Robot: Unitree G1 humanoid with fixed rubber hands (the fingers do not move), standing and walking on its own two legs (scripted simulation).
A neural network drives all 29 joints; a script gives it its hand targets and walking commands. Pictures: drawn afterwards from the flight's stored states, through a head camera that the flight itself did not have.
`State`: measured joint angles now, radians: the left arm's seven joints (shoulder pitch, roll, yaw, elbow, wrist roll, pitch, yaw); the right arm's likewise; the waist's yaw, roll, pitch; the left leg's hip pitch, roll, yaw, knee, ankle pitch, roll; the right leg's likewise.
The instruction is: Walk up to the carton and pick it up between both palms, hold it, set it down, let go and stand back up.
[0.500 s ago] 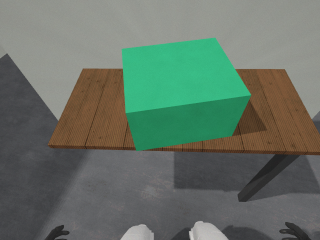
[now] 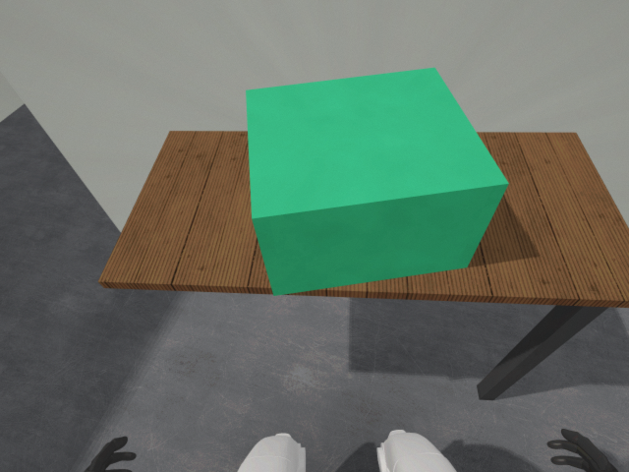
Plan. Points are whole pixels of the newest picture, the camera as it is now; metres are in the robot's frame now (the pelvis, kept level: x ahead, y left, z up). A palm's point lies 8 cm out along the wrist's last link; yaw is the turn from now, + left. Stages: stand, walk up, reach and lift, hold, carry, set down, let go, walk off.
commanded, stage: reach and lift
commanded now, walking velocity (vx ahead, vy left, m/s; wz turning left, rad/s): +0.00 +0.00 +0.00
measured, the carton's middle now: (356, 178) +0.51 -0.04 +0.04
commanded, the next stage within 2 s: none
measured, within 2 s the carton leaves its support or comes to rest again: neither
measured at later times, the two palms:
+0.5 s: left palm (148, 423) +0.18 +0.24 -0.04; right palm out of the picture +0.17 -0.35 -0.05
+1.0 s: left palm (158, 409) +0.19 +0.22 -0.01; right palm (622, 406) +0.18 -0.31 -0.01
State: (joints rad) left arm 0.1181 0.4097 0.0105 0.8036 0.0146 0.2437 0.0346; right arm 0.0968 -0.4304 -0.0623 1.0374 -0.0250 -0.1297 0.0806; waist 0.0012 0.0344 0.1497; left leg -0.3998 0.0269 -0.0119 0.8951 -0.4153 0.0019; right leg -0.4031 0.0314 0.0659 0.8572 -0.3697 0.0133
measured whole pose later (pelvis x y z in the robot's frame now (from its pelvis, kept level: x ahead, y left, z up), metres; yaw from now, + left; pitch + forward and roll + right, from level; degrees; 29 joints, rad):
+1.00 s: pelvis +0.00 -0.04 +0.04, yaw +0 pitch +2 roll +2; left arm 0.20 0.32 0.06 0.30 -0.08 0.07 0.07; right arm 0.19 -0.33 -0.08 0.52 0.05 -0.22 0.10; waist 0.00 -0.07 0.12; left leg -0.32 0.04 -0.01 0.47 -0.18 -0.05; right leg -0.38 0.03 0.06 0.56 -0.20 -0.03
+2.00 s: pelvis +0.03 -0.04 +0.04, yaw +0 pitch +4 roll +2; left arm 0.17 0.30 -0.02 0.12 -0.26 -0.02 0.14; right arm 0.18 -0.35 -0.08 0.26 0.25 -0.16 0.13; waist 0.00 -0.04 0.03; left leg -0.30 0.04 -0.01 0.41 -0.19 -0.06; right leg -0.37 0.03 0.06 0.52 -0.22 -0.03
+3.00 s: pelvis +0.04 -0.04 +0.05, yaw +0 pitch +7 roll +1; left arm -0.44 0.31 0.16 0.23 -0.26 0.43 0.11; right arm -0.46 -0.52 -0.08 0.44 0.36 0.17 0.12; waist 0.00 0.00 0.02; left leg -0.30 0.04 -0.01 0.36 -0.17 -0.06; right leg -0.37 0.03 0.06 0.45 -0.19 -0.03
